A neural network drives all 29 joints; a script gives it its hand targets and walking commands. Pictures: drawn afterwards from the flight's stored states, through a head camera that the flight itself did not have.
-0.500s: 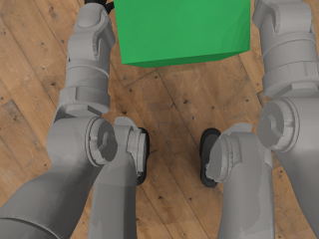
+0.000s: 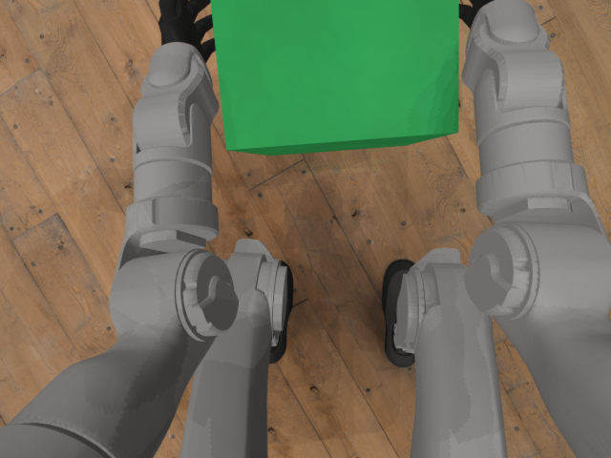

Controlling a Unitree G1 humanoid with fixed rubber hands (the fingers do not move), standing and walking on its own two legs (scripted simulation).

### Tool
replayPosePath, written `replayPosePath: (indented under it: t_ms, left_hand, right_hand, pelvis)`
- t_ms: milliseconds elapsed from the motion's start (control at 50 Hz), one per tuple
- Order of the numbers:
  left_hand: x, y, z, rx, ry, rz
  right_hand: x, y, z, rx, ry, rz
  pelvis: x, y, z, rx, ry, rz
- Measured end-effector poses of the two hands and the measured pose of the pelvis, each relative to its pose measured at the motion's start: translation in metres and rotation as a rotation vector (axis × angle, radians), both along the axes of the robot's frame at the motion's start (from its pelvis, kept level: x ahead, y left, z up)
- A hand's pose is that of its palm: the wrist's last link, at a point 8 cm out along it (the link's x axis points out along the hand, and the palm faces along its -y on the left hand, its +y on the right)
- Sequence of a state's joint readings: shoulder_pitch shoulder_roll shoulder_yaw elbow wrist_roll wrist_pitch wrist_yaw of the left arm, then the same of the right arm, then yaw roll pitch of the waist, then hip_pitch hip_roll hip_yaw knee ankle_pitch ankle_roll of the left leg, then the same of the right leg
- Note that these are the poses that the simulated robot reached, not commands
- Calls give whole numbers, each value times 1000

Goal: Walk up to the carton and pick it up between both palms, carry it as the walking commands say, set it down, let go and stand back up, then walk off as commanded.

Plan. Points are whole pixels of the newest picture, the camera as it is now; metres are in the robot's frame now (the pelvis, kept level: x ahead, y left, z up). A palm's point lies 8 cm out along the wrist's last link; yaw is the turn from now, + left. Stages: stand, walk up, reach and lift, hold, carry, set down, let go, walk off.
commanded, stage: reach and lift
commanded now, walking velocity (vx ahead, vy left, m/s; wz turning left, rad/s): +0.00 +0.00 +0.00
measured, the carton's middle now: (333, 61) +0.53 +0.01 -0.18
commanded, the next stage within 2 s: none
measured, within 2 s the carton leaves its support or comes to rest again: neither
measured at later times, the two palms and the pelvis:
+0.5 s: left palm (150, 44) +0.50 +0.16 -0.03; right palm out of the picture +0.53 -0.14 -0.03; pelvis -0.01 +0.00 +0.05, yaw -1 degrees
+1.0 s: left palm (91, 36) +0.48 +0.16 +0.05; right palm out of the picture +0.51 -0.14 +0.05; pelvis +0.00 +0.00 +0.10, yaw -1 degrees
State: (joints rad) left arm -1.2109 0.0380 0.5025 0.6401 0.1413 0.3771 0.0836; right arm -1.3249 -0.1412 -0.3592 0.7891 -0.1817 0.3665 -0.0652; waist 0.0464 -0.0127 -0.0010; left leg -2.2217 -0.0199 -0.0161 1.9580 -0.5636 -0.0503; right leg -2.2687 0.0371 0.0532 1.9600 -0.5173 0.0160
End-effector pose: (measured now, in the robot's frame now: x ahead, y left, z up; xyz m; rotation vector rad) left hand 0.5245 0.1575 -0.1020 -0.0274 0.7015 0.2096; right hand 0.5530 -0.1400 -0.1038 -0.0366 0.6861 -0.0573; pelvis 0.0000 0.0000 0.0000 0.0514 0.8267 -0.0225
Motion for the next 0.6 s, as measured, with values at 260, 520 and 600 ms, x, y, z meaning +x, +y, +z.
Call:
replayPosePath:
  t_ms: [260, 520, 600]
  left_hand:
    - [-14, 0, 40, -5, 1, 6]
    - [-24, 0, 78, -8, 0, 10]
    - [-28, 1, 91, -8, 1, 13]
  right_hand:
    - [-14, 1, 40, 2, 4, -3]
    - [-23, 1, 78, 7, 4, -5]
    - [-27, 2, 91, 9, 5, -4]
  pelvis:
    - [-6, 1, 28, -6, 8, 0]
    - [-5, 1, 51, -8, 2, -3]
    - [-4, 0, 59, -9, -4, -3]
